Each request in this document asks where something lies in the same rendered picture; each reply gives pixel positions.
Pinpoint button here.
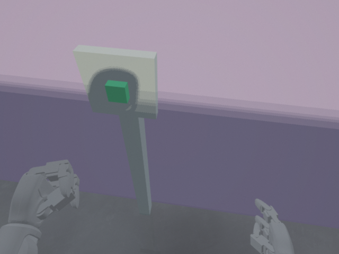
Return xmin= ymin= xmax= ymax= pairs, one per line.
xmin=105 ymin=80 xmax=130 ymax=104

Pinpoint robot right hand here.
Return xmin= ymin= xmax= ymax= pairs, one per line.
xmin=251 ymin=198 xmax=295 ymax=254

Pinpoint robot left forearm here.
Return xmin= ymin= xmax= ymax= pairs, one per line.
xmin=0 ymin=223 xmax=42 ymax=254

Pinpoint robot left hand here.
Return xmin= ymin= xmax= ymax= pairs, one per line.
xmin=8 ymin=159 xmax=80 ymax=228

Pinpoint panel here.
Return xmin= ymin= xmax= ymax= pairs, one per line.
xmin=73 ymin=45 xmax=158 ymax=216

